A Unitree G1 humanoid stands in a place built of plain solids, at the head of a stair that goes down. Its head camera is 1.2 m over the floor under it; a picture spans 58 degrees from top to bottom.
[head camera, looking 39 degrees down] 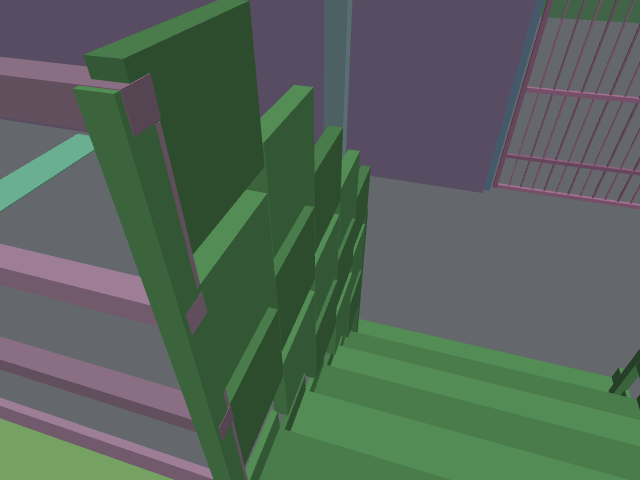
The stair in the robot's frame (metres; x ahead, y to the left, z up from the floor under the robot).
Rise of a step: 0.18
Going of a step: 0.26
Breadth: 1.62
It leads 17 degrees to the right of straight ahead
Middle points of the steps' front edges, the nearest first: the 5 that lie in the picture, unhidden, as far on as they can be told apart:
0.74 -0.70 -0.36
0.99 -0.77 -0.54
1.24 -0.85 -0.72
1.49 -0.92 -0.90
1.73 -1.00 -1.08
